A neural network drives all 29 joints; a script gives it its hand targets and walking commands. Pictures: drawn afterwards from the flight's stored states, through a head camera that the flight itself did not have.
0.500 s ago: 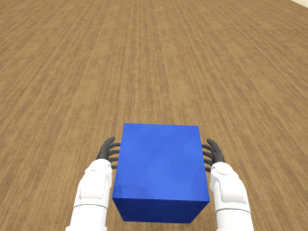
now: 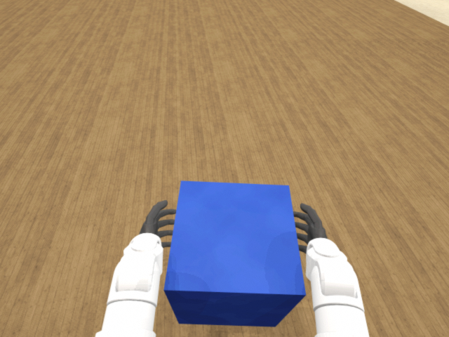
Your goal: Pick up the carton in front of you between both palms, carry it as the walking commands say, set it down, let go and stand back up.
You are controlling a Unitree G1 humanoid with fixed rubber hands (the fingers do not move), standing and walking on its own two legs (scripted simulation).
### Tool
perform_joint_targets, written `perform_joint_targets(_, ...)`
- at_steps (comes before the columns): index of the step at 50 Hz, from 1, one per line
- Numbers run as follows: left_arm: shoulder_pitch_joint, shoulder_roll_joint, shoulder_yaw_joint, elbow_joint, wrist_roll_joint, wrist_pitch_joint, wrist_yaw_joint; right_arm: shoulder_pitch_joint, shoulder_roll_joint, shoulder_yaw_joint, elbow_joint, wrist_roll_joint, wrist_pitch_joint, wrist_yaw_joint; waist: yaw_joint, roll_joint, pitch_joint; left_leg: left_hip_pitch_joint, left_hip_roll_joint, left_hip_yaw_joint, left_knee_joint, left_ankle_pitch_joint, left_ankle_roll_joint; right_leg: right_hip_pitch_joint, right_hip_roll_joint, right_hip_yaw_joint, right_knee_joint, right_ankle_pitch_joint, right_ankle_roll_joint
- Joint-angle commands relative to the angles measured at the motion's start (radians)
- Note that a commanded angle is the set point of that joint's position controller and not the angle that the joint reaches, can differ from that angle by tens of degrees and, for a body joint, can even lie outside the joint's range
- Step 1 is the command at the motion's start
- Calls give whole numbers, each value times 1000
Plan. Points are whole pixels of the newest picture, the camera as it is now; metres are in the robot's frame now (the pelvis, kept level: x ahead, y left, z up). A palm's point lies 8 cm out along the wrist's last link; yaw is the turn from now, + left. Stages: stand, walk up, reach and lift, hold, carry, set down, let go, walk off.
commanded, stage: hold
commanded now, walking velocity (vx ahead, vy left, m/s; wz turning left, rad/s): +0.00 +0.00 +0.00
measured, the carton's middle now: (231, 258) +0.29 +0.00 -0.05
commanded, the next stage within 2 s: set down in 0.48 s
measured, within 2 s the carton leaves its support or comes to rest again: neither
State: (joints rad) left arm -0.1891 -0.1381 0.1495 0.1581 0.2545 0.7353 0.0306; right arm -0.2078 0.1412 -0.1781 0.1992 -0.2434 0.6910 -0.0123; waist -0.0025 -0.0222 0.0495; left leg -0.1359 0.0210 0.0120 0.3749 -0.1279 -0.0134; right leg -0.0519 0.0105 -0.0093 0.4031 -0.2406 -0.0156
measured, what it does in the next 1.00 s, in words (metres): stands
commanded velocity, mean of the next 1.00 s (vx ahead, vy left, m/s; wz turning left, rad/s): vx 0.00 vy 0.00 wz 0.00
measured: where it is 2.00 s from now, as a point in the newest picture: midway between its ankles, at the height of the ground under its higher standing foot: outside the picture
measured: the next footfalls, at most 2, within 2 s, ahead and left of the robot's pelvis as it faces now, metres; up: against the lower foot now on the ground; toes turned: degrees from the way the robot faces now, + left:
none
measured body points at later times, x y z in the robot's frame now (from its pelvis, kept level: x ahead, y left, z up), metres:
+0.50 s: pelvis -0.01 +0.03 +0.00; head -0.06 +0.05 +0.45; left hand +0.30 +0.16 +0.03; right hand +0.29 -0.14 +0.04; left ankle +0.05 +0.13 -0.74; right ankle +0.00 -0.11 -0.74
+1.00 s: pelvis -0.01 +0.01 -0.03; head +0.13 +0.03 +0.39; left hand +0.36 +0.17 -0.10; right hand +0.35 -0.14 -0.08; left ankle +0.05 +0.13 -0.74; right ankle +0.00 -0.11 -0.74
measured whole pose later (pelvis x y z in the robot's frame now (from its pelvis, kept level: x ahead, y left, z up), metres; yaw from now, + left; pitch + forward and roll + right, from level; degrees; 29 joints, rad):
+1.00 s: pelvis -0.01 +0.01 -0.03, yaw -3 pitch +14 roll -1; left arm -0.56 -0.11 0.45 0.58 0.40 0.28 -0.06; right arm -0.53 0.25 -0.48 0.53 -0.38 0.27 -0.04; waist 0.01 -0.04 0.07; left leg -0.72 -0.02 -0.06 0.71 -0.23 0.00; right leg -0.64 0.06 0.07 0.72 -0.32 0.01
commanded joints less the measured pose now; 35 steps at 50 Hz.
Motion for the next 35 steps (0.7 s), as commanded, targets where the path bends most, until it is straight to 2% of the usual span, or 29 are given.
perform_joint_targets(1, -460, -893, -506, -58, -239, -57, -242, -444, 910, 512, -24, 229, -32, 238, 15, -3, -229, 223, -120, -71, 4, 92, 31, -130, 48, 122, -103, 136, 4)
perform_joint_targets(7, -521, -935, -487, 8, -235, -53, -269, -498, 941, 481, 48, 221, -32, 265, 8, -1, -208, 230, -108, -72, -7, -3, 26, -183, 46, 116, -118, 11, -8)
perform_joint_targets(13, -575, -965, -480, 45, -237, -48, -290, -545, 965, 447, 98, 213, -35, 284, 2, 20, -212, 245, -91, -83, -25, -78, 16, -216, 52, 104, -113, -54, -19)
perform_joint_targets(20, -603, -976, -467, 77, -236, -43, -301, -574, 969, 415, 132, 200, -32, 297, 0, 40, -213, 241, -72, -101, -52, -128, 8, -210, 65, 97, -96, -62, -21)
perform_joint_targets(27, -621, -977, -451, 93, -235, -42, -298, -597, 964, 401, 139, 191, -31, 296, 1, 43, -220, 252, -64, -108, -55, -95, 5, -203, 72, 96, -87, -37, -18)
perform_joint_targets(31, -676, -959, -378, 172, -200, -63, -300, -655, 960, 344, 204, 157, -51, 293, 9, 32, -189, 230, -66, -101, -37, -126, 9, -228, 72, 96, -75, -66, -17)
perform_joint_targets(35, -768, -899, -239, 311, -121, -123, -303, -736, 953, 220, 328, 83, -105, 272, 15, 19, -155, 162, -75, -90, 14, -151, 20, -286, 72, 98, -34, -95, -15)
